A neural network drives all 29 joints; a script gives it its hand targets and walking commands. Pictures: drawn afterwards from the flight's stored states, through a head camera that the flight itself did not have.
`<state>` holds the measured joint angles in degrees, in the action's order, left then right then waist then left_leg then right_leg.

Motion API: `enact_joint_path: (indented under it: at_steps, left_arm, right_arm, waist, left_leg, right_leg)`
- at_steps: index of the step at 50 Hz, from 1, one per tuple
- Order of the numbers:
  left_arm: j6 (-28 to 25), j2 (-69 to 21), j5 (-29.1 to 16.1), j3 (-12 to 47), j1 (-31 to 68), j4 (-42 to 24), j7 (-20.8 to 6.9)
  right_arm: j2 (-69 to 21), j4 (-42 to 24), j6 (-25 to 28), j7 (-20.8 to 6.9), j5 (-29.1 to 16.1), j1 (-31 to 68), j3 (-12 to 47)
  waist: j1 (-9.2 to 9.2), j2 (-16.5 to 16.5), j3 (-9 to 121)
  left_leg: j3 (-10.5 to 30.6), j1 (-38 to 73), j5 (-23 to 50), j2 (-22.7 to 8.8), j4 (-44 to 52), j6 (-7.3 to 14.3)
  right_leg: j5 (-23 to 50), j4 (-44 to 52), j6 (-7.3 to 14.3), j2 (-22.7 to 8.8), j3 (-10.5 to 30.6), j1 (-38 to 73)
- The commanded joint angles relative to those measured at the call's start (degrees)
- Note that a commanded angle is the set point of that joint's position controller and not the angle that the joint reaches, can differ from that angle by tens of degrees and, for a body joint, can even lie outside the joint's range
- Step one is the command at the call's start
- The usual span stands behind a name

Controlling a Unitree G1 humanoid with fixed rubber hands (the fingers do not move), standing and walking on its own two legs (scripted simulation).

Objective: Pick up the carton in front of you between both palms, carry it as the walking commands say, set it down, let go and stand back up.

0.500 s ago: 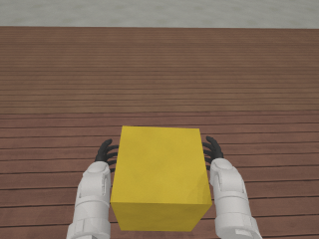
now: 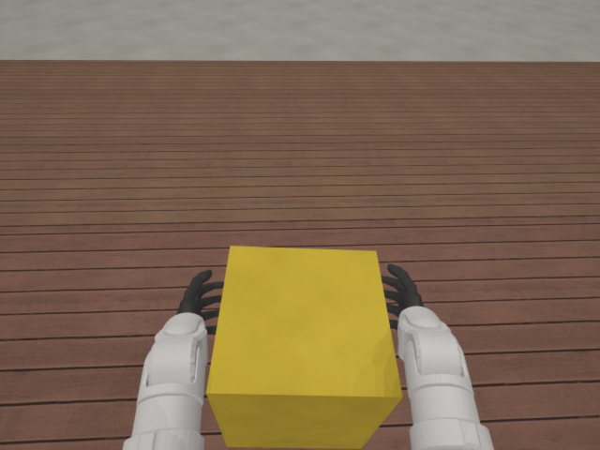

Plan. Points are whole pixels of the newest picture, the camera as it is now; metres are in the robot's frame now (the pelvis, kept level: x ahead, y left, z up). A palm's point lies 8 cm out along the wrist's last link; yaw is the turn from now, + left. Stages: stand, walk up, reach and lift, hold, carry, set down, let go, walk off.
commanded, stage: reach and lift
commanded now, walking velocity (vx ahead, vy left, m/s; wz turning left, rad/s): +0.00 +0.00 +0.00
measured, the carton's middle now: (298, 352) +0.28 +0.00 -0.04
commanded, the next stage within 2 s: hold in 0.14 s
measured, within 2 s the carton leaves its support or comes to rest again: neither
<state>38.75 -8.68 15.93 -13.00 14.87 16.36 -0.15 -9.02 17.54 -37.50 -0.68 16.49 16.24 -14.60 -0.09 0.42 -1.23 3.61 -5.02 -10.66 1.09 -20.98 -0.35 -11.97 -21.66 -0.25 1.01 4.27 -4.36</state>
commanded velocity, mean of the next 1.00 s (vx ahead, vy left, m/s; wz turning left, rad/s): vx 0.00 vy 0.00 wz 0.00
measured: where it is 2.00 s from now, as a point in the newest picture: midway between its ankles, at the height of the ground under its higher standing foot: outside the picture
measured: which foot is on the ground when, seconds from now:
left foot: down 0.00-1.00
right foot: down 0.00-1.00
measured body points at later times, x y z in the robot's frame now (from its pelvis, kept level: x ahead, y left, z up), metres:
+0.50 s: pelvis -0.01 +0.00 +0.00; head -0.05 +0.00 +0.45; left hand +0.29 +0.15 +0.04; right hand +0.29 -0.15 +0.04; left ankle +0.02 +0.12 -0.75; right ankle +0.00 -0.12 -0.75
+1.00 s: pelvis -0.01 +0.00 +0.00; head -0.05 +0.00 +0.45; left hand +0.29 +0.15 +0.04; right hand +0.30 -0.15 +0.04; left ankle +0.01 +0.12 -0.75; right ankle +0.00 -0.12 -0.75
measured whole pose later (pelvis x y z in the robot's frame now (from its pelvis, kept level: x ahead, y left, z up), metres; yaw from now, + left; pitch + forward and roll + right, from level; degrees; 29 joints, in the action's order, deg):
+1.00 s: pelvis -0.01 +0.00 +0.00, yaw +0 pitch -8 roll +0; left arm 44.0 -8.7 15.6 -12.1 15.0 12.1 -0.3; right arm -9.0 13.3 -42.7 -0.9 16.2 16.3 -13.8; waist 0.1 0.3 -2.2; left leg 3.6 -2.4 -10.0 1.1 -20.2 -0.4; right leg -11.3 -20.9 -0.3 1.0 4.4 -1.8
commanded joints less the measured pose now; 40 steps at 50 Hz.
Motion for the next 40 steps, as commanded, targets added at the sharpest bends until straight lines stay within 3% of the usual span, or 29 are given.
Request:
enact_joint_path:
  at_steps: [1,7,13,20,31,40]
  left_arm:
    - [-1.9,-52.2,-13.7,29.8,26.9,-4.1,-12.9]
    - [-0.9,-51.6,-14.2,30.6,27.1,-5.6,-13.1]
    - [1.9,-50.7,-16.2,33.7,24.7,-10.9,-12.4]
    - [3.2,-49.6,-14.4,30.7,27.2,-8.5,-12.5]
    - [2.6,-51.4,-14.2,30.3,32.0,-5.7,-12.8]
    - [2.8,-51.9,-14.4,30.2,31.2,-5.6,-12.6]
  right_arm:
    - [-53.5,-1.0,0.5,-13.0,-13.1,22.9,29.9]
    - [-53.7,-2.4,-0.5,-12.7,-13.7,22.8,30.7]
    - [-52.1,-7.8,-3.5,-12.0,-15.5,20.3,33.5]
    - [-51.0,-5.9,-4.7,-12.4,-14.2,23.4,31.0]
    - [-51.6,-3.1,-4.0,-13.0,-13.9,28.3,30.2]
    - [-51.4,-3.1,-3.9,-13.2,-13.8,27.9,30.2]
  waist:
    - [-0.06,-0.3,15.0]
    - [-0.15,0.0,14.4]
    - [0.39,-0.1,15.0]
    - [0.13,0.0,8.8]
    - [0.28,-0.4,10.5]
    - [0.25,-0.6,11.4]
  left_leg:
    - [0.6,6.4,13.5,4.3,1.7,-0.1]
    - [0.5,6.3,12.3,4.4,2.0,0.0]
    - [0.9,8.0,14.5,4.4,3.0,-0.2]
    - [0.4,5.3,5.0,4.1,3.8,0.3]
    - [0.2,5.3,1.6,3.7,3.1,0.2]
    - [0.3,6.2,4.2,3.7,3.2,-0.1]
  right_leg:
    - [14.3,2.6,-0.1,4.3,0.3,2.0]
    - [14.2,3.0,-0.3,4.2,0.6,2.5]
    - [17.1,3.8,-0.5,4.0,0.7,4.8]
    - [6.4,5.0,-0.1,3.7,0.1,1.8]
    - [2.2,4.2,0.3,3.8,-0.3,0.5]
    - [4.7,4.1,0.3,4.0,-0.3,1.1]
